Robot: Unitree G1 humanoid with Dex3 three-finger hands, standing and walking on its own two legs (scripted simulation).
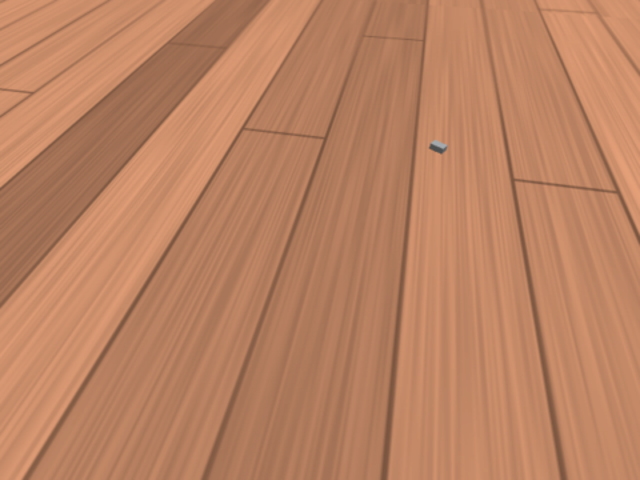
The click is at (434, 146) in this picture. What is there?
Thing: small brick
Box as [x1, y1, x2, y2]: [430, 140, 447, 153]
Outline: 434,140 430,144 430,148 442,153 447,145
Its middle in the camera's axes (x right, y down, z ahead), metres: +0.61 -0.48 +2.09
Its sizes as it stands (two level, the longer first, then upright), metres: 0.076 0.045 0.032
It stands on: the floor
